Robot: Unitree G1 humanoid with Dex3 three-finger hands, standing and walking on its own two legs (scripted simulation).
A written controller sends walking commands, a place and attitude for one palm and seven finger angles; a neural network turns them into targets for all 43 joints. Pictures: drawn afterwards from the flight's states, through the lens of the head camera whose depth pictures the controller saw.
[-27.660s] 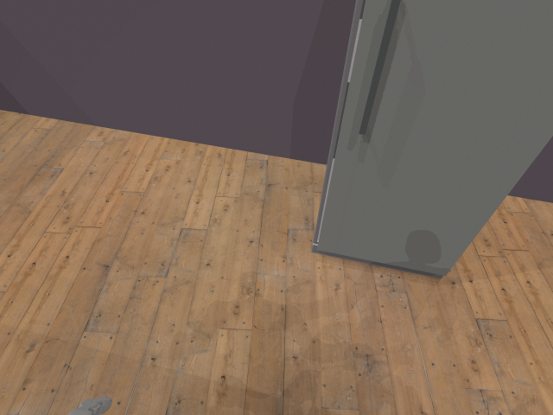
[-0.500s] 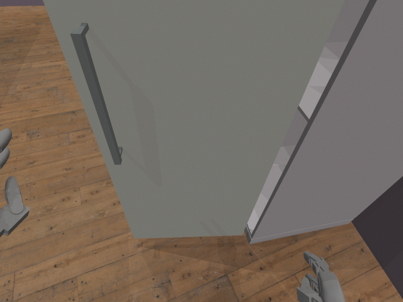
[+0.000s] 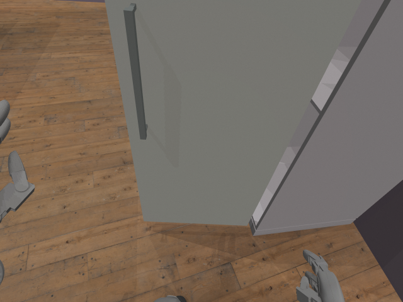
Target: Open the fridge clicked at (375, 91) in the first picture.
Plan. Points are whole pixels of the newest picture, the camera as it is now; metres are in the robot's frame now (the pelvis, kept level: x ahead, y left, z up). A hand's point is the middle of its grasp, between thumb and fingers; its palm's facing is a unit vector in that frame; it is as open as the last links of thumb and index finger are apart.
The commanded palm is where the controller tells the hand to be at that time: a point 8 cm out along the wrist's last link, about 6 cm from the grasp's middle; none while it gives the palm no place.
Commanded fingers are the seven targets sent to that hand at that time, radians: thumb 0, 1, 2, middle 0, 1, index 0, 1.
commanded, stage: step back with the hand held close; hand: left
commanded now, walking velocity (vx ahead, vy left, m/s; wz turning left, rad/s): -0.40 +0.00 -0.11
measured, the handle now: (139, 82) +0.57 +0.21 +0.13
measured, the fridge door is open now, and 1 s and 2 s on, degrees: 81 81 81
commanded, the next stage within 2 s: stop stepping back and stand still in 0.30 s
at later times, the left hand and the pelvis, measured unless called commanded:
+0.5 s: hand out of the picture +0.14 +0.27 +0.17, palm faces +0.19 -0.91 -0.37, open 7.4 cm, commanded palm +0.06 +0.32 +0.19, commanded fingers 0.00 0.90 0.90 -0.20 -0.30 -0.20 -0.30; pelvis -0.12 +0.05 +0.01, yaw -8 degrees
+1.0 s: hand out of the picture +0.02 +0.32 +0.18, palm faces +0.30 -0.84 -0.45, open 7.4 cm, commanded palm -0.04 +0.38 +0.19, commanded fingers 0.00 0.90 0.90 -0.20 -0.30 -0.20 -0.30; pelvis -0.20 +0.09 +0.00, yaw -4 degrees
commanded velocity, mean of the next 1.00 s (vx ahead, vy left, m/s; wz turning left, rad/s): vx -0.01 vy -0.06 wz -0.02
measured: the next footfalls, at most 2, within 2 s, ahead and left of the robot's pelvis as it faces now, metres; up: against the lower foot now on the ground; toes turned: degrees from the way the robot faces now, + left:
right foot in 0.18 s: -0.10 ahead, -0.12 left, +0.00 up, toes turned -5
left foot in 0.30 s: +0.09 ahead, +0.06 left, +0.00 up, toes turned -5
